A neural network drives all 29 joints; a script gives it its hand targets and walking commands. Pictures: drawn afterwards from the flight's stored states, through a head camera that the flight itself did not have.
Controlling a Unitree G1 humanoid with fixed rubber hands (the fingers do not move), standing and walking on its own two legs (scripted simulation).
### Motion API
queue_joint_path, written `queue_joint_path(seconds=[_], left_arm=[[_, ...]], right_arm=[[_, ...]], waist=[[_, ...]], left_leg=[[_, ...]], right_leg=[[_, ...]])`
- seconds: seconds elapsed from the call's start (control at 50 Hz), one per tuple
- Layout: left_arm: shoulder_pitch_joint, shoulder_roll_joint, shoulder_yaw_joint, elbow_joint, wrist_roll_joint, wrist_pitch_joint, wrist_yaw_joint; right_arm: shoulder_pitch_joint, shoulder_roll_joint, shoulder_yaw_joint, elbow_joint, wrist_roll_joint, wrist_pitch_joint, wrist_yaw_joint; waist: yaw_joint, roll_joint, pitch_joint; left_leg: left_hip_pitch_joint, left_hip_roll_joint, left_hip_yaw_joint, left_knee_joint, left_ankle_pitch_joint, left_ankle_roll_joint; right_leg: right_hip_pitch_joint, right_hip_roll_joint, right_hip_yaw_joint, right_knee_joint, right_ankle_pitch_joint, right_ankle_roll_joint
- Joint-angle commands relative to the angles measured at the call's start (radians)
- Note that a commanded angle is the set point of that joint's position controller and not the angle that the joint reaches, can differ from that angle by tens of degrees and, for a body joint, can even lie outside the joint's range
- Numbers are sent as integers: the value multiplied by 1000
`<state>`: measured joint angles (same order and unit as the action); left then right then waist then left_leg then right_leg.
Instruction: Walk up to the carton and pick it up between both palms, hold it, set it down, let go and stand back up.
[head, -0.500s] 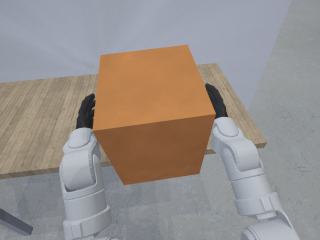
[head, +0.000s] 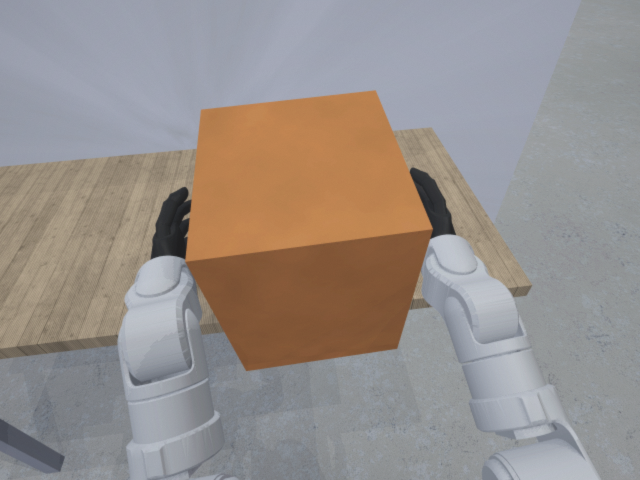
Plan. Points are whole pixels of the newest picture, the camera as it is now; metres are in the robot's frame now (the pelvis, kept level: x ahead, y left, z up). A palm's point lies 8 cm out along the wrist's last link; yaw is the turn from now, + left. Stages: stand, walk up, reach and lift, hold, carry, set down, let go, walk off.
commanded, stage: hold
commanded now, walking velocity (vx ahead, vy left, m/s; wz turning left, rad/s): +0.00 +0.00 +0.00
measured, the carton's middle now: (307, 239) +0.38 -0.01 +0.14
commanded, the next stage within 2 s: set down in 1.14 s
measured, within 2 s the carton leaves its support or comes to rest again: neither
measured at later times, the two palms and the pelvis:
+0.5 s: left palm (176, 257) +0.34 +0.14 +0.17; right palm (432, 232) +0.35 -0.15 +0.15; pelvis +0.00 +0.00 +0.00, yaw +0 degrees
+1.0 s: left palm (176, 258) +0.34 +0.14 +0.17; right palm (433, 234) +0.35 -0.15 +0.15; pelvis +0.00 +0.00 +0.00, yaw +0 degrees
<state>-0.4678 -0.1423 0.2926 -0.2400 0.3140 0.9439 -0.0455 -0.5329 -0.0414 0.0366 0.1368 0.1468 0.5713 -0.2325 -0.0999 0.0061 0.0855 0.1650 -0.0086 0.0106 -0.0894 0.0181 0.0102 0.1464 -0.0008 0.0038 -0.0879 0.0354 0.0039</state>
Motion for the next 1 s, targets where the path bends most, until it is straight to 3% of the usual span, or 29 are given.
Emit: queue_joint_path(seconds=[0.0,0.02,0.06,0.12,0.2,0.24,0.38,0.46,0.5,0.52,0.62,0.72,0.76,0.82,0.98], left_arm=[[-584,-288,-429,-125,-192,-68,-151],[-598,-288,-428,-119,-191,-68,-153],[-596,-274,-412,-120,-181,-69,-153],[-594,-280,-403,-87,-175,-75,-160],[-623,-278,-400,-103,-181,-89,-153],[-629,-283,-415,-98,-182,-92,-149],[-631,-285,-408,-92,-190,-96,-153],[-600,-312,-446,-116,-206,-96,-151],[-582,-298,-444,-137,-196,-84,-156],[-571,-286,-433,-136,-196,-79,-160],[-553,-277,-416,-126,-188,-63,-163],[-595,-291,-452,-165,-203,-67,-157],[-620,-275,-447,-159,-206,-72,-152],[-584,-290,-439,-144,-199,-68,-151],[-624,-285,-413,-128,-193,-80,-153]], right_arm=[[-617,351,309,-299,88,-77,107],[-616,355,300,-281,81,-73,106],[-605,338,292,-258,78,-71,107],[-604,357,274,-248,70,-77,106],[-636,356,282,-256,74,-81,105],[-629,365,292,-239,78,-81,104],[-631,369,287,-244,65,-82,104],[-626,388,318,-309,87,-82,101],[-577,372,309,-268,86,-73,97],[-572,370,320,-265,89,-69,97],[-597,357,325,-294,96,-64,97],[-606,364,327,-291,105,-72,99],[-624,358,306,-292,87,-74,104],[-596,345,303,-286,84,-71,108],[-620,355,280,-254,66,-72,114]], waist=[[-2,-2,-501],[-3,15,-493],[8,-10,-458],[6,20,-471],[12,-18,-471],[18,13,-484],[10,-9,-520],[-3,1,-565],[-16,13,-518],[-4,9,-504],[12,-20,-473],[2,16,-517],[-3,27,-514],[-1,9,-489],[3,-8,-504]], left_leg=[[91,0,4,19,306,-26],[72,-2,10,19,285,-30],[50,5,9,16,273,-22],[47,-3,16,10,234,-15],[35,9,8,4,232,-14],[35,1,22,3,223,-8],[58,0,14,10,239,-11],[78,-1,1,21,328,-12],[87,-5,-6,22,352,-28],[82,-8,1,26,353,-28],[51,-1,2,12,320,-24],[75,-4,12,11,315,-28],[67,1,11,18,286,-31],[104,5,8,20,320,-33],[53,2,8,12,260,-22]], right_leg=[[167,28,-2,83,272,58],[177,29,-2,80,252,60],[171,27,-4,77,226,52],[172,21,0,73,215,55],[174,21,0,82,214,54],[172,21,5,86,210,59],[172,19,-4,82,230,55],[203,18,3,96,327,53],[189,25,3,89,332,51],[203,24,-1,87,343,56],[215,19,1,91,334,61],[200,24,-2,93,314,63],[176,26,-7,89,248,56],[142,32,-9,73,259,53],[155,29,-6,82,229,58]])
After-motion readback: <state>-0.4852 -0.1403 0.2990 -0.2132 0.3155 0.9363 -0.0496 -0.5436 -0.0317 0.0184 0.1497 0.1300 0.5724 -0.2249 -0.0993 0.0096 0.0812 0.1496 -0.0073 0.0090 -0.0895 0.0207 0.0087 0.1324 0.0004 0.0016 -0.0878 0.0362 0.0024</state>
